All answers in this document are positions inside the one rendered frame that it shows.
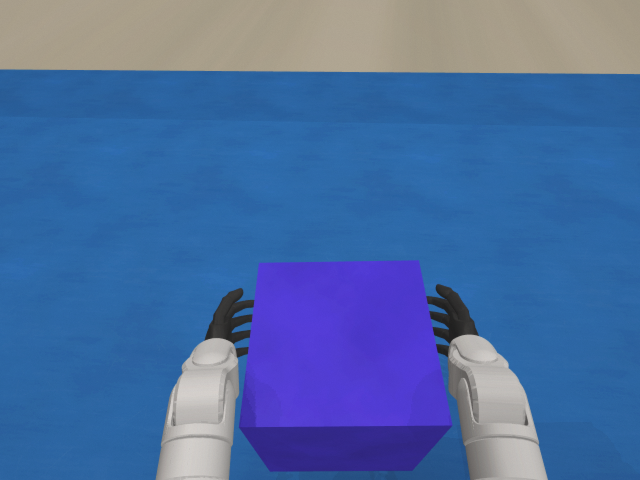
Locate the robot right hand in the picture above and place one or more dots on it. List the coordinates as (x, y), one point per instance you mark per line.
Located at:
(457, 318)

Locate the robot left hand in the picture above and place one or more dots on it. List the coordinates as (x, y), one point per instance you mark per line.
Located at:
(223, 324)

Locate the carton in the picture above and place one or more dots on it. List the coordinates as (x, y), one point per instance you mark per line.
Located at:
(343, 372)

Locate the robot left forearm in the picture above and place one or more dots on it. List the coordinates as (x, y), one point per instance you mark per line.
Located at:
(199, 425)

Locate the robot right forearm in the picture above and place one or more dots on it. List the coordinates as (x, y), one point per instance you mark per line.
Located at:
(497, 427)

